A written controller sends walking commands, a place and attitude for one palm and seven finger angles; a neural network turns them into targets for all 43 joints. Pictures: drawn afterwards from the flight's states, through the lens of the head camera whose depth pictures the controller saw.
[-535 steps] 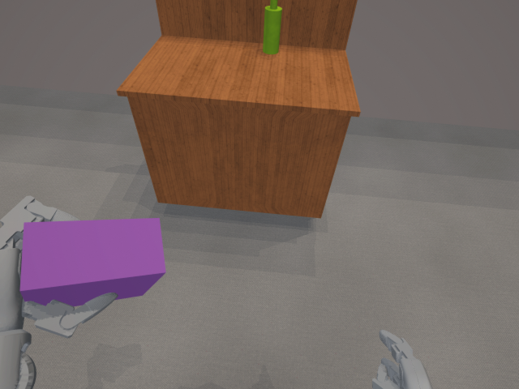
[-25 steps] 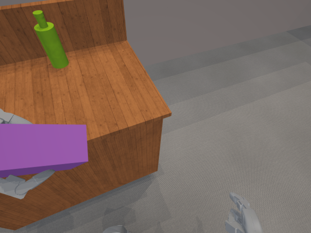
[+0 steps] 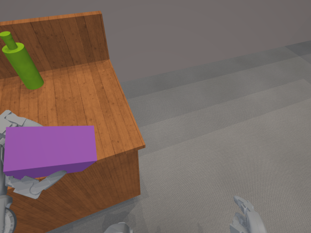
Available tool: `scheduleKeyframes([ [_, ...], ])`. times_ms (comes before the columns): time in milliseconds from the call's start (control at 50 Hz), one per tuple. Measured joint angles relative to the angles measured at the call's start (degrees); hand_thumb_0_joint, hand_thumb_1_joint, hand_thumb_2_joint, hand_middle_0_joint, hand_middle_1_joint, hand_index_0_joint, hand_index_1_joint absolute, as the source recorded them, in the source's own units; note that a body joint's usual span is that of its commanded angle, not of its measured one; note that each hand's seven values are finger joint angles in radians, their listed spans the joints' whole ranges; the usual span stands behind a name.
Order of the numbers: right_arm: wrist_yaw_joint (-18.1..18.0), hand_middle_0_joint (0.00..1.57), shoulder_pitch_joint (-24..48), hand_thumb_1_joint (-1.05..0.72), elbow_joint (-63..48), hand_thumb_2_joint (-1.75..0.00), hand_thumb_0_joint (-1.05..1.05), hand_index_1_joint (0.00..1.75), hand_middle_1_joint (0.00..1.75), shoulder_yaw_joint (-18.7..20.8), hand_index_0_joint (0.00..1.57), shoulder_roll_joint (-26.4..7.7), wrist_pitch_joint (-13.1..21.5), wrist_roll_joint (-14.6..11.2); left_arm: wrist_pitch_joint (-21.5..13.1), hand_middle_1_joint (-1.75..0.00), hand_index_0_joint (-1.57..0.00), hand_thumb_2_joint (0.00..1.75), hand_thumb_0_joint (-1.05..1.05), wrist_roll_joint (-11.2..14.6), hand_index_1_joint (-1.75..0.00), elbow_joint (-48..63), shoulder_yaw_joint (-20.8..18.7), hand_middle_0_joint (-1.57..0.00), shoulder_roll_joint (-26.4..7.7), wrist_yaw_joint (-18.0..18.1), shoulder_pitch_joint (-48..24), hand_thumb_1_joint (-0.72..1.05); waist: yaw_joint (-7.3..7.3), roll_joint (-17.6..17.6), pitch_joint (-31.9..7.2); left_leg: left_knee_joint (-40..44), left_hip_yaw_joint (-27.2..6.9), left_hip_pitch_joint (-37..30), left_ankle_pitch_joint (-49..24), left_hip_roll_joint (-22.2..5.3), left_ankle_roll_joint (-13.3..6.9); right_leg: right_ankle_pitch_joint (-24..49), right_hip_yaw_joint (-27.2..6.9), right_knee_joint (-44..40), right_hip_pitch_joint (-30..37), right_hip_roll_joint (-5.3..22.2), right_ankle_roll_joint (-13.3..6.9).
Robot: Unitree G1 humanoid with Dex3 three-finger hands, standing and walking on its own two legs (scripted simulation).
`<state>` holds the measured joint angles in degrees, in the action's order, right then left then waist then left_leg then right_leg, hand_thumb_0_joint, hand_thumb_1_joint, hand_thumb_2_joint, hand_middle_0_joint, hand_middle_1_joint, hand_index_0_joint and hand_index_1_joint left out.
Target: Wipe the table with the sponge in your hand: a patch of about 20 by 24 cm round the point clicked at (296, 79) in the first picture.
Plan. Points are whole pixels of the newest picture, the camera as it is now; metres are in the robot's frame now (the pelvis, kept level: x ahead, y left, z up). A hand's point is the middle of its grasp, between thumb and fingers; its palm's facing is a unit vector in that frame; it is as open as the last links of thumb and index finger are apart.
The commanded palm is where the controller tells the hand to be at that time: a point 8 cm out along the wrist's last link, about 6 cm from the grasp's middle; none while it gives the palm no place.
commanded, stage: shuffle to correct the standing spot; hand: left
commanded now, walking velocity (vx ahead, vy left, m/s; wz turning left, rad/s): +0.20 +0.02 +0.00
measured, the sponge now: (64, 152) +0.24 +0.20 +0.14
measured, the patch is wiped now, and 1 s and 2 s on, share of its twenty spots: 0.00 0.00 0.00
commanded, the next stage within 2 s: come to a stop and stand still in 0.82 s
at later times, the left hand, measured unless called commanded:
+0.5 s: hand (85, 125) +0.29 +0.17 +0.16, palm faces +0.41 -0.81 -0.42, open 10.7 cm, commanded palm +0.24 +0.22 +0.18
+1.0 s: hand (70, 98) +0.36 +0.22 +0.16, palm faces +0.38 -0.83 -0.41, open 10.7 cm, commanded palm +0.30 +0.27 +0.18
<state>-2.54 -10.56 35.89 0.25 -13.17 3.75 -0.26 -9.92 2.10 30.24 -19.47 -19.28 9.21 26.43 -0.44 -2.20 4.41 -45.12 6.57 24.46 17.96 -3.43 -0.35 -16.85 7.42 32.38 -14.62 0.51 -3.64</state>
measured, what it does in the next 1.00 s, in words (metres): walks ahead: left foot, then right foot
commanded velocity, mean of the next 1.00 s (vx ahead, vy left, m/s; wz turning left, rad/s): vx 0.09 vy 0.11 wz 0.00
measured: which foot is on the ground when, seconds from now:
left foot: up 0.00-0.02, down 0.04-0.30, up 0.32-0.64, down 0.66-1.00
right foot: down 0.00-0.06, up 0.08-0.28, down 0.30-0.96, up 0.98-1.00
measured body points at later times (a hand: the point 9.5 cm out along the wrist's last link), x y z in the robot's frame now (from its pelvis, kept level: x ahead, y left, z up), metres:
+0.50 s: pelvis +0.09 -0.07 +0.01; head +0.11 -0.09 +0.46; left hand +0.26 +0.21 +0.18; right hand +0.24 -0.29 -0.11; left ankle +0.11 +0.08 -0.67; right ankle +0.09 -0.14 -0.73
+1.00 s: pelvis +0.14 -0.01 -0.01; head +0.17 -0.01 +0.44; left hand +0.33 +0.27 +0.19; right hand +0.33 -0.23 -0.09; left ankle +0.15 +0.07 -0.73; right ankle +0.09 -0.14 -0.71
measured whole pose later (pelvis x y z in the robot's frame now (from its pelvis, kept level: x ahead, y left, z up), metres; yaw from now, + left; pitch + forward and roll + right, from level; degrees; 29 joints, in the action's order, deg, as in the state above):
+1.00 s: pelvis +0.14 -0.01 -0.01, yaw +1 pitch +0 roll +1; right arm -2.0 -9.2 32.0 -0.7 -10.8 2.3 -0.6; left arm -9.9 2.5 31.2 -19.2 -22.2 9.1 27.7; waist -0.4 -2.2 3.9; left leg -33.4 5.9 16.0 17.1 2.2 -3.4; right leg -25.0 2.0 46.9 -16.7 4.2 0.6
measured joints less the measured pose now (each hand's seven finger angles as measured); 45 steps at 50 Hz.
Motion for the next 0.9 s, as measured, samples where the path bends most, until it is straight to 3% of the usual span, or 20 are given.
scheduleKeyframes([
  [40, -0.3, 0.20, -0.3, -0.91, -1.6, -0.90, 0.01, 0.30, 0.30, 0.5, 0.20, -0.6, 0.7, 0.2, -0.3, -1.37, -0.67, 1.02, -0.01, 0.3, -1.35, 2.9, 0.3, -0.64, -0.8, 0.2, 0.6, -0.55, 0.12, -0.1, 0.0, 9.6, -0.4, -4.4, -4.4, 0.6, -0.4, -2.1, 0.3, 2.3, 0.2, -0.9, 0.0],
  [80, -0.6, 0.20, 0.3, -0.91, -2.3, -0.90, 0.01, 0.30, 0.30, 1.4, 0.20, 0.0, 1.2, 0.2, -1.1, -1.37, -0.67, 1.02, -0.01, 0.3, -1.35, 4.5, -0.4, -0.64, -2.6, 0.4, -0.1, -0.55, 0.20, -1.6, 0.1, 9.7, -0.4, -5.4, -3.0, 1.4, -1.6, -6.6, -1.4, 9.0, -1.7, -0.6, 0.6],
  [120, -0.7, 0.20, 1.1, -0.91, -2.4, -0.90, 0.01, 0.30, 0.30, 1.4, 0.20, 1.3, 1.2, 0.2, -1.8, -1.37, -0.67, 1.02, -0.01, 0.2, -1.35, 3.8, -1.5, -0.64, -4.2, 0.2, -1.3, -0.55, 0.54, -2.5, -0.1, 9.2, -0.3, -5.9, -2.4, 1.8, -1.0, -10.5, -4.2, 18.2, -5.0, -1.1, 1.3],
  [160, -0.7, 0.20, 1.3, -0.91, -2.5, -0.90, 0.01, 0.30, 0.30, 0.8, 0.20, 2.4, 1.3, 0.2, -1.5, -1.37, -0.67, 1.02, -0.01, 0.3, -1.35, 2.7, -2.5, -0.64, -5.3, -0.1, -2.0, -0.55, 1.23, -1.7, -0.8, 10.7, -1.3, -6.6, -3.0, 1.4, -0.2, -10.7, -4.7, 23.3, -7.8, -1.3, 1.9],
  [200, -0.2, 0.20, 0.9, -0.91, -2.8, -0.90, 0.01, 0.30, 0.30, 0.0, 0.20, 3.2, 1.5, -0.1, -1.3, -1.37, -0.67, 1.02, -0.01, 0.5, -1.35, 2.0, -3.4, -0.64, -5.7, -0.3, -1.5, -0.55, 1.35, -0.2, -1.8, 12.2, -1.9, -7.1, -3.5, 0.6, 0.4, -8.8, -4.4, 21.3, -9.0, -0.7, 2.2],
  [280, 0.3, 0.20, -0.7, -0.91, -3.6, -0.90, 0.01, 0.30, 0.30, -1.6, 0.20, 4.0, 1.6, -0.9, -0.9, -1.37, -0.67, 1.02, -0.01, 1.2, -1.35, 0.5, -4.2, -0.64, -5.5, -0.3, 1.9, -0.55, 0.64, 2.8, -3.3, 10.6, -2.3, -7.1, -1.5, -1.1, 2.1, -2.4, -3.0, 5.4, -5.4, 0.8, 3.0],
  [320, 0.2, 0.20, -1.2, -0.91, -2.8, -0.90, 0.01, 0.30, 0.30, -1.8, 0.20, 3.6, 1.2, -1.0, -0.5, -1.37, -0.67, 1.02, -0.01, 0.7, -1.35, -1.4, -3.1, -0.64, -4.4, -0.5, 1.9, -0.55, 0.11, 4.9, -3.3, 4.4, -3.7, -5.2, 3.0, -1.9, 1.2, 0.2, -2.1, 4.0, -4.5, -0.1, 1.8],
  [360, 0.1, 0.20, -1.5, -0.91, -0.6, -0.90, 0.01, 0.30, 0.30, -1.6, 0.20, 2.7, 0.2, -1.0, 0.6, -1.37, -0.67, 1.02, -0.01, 0.3, -1.35, -3.9, -0.6, -0.64, -2.0, -1.0, 0.4, -0.55, -0.34, 6.0, -3.2, -6.2, -5.4, -1.7, 6.9, -0.5, 0.6, -1.1, -1.0, 4.8, -3.7, -0.2, 0.6],
  [400, 0.2, 0.20, -2.0, -0.91, 1.4, -0.90, 0.01, 0.30, 0.30, -1.7, 0.20, 2.0, -0.5, -1.0, 1.1, -1.37, -0.67, 1.02, -0.01, 0.1, -1.35, -5.8, 1.4, -0.64, 0.6, -1.4, -0.4, -0.55, -0.97, 5.5, -3.1, -14.1, -5.2, 1.3, 5.6, 0.9, 0.7, -1.2, -0.7, 2.9, -1.9, 0.1, 0.0],
  [440, 0.1, 0.20, -2.0, -0.91, 2.1, -0.90, 0.01, 0.30, 0.30, -1.9, 0.20, 1.4, -1.0, -0.7, 1.0, -1.37, -0.67, 1.02, -0.01, -0.2, -1.35, -6.5, 2.2, -0.64, 1.8, -1.4, -0.2, -0.55, -1.11, 4.4, -2.6, -16.4, -4.4, 3.3, 3.4, 1.3, 0.8, -0.2, -0.8, 0.3, -0.5, 0.5, -0.1],
  [560, -0.3, 0.20, -1.4, -0.91, 0.5, -0.90, 0.01, 0.30, 0.30, -0.3, 0.20, 0.1, 0.0, 0.1, -0.8, -1.37, -0.67, 1.02, -0.01, -0.3, -1.35, -2.4, 1.5, -0.64, -0.6, -0.7, 1.0, -0.55, -0.35, 1.7, 0.1, 0.6, -2.6, 1.2, -2.4, 0.8, -0.1, 0.7, -0.9, -3.5, 1.8, 0.8, -0.3],
  [660, -0.1, 0.20, -1.2, -0.91, -1.6, -0.90, 0.01, 0.30, 0.30, 1.4, 0.20, -1.6, 0.6, 0.0, -2.6, -1.37, -0.67, 1.02, -0.01, 0.4, -1.34, 2.0, -0.8, -0.64, -3.3, 0.0, 2.2, -0.55, 0.24, 2.0, -0.2, 14.2, -1.3, -6.0, -8.6, 1.7, -0.8, -2.6, -1.1, -0.4, 2.0, 0.7, 0.5],
  [680, -0.1, 0.20, -1.2, -0.91, -2.0, -0.90, 0.01, 0.30, 0.30, 1.7, 0.20, -1.9, 0.5, -0.1, -2.8, -1.37, -0.67, 1.02, -0.01, 0.5, -1.34, 2.3, -1.3, -0.64, -3.7, 0.0, 2.4, -0.55, 0.44, 2.4, -0.7, 15.7, -1.5, -7.2, -6.9, 1.7, -0.4, -3.8, -1.0, 1.2, 1.7, 0.5, 0.8],
  [780, -0.2, 0.20, 0.4, -0.91, -2.9, -0.90, 0.01, 0.30, 0.30, 1.6, 0.20, -1.0, -1.0, -1.1, -2.2, -1.37, -0.67, 1.02, -0.01, 0.8, -1.34, -1.9, -2.5, -0.64, -4.3, -0.4, 1.4, -0.55, 0.78, 2.6, -2.4, 11.4, -0.8, -6.4, -2.3, 2.2, 0.0, -6.5, -1.9, 3.9, 1.6, 1.4, 1.8],
  [900, 0.6, 0.20, 0.7, -0.91, -3.5, -0.90, 0.01, 0.30, 0.30, 0.0, 0.20, 0.1, -2.1, -1.0, -0.4, -1.37, -0.67, 1.02, -0.01, 0.4, -1.34, -2.9, 0.1, -0.64, -2.2, -0.4, 0.9, -0.55, 0.26, 2.2, -2.3, 7.1, -1.6, -5.9, -0.8, 3.6, -0.6, -7.7, -2.6, 4.5, 2.8, 2.6, 3.3],
])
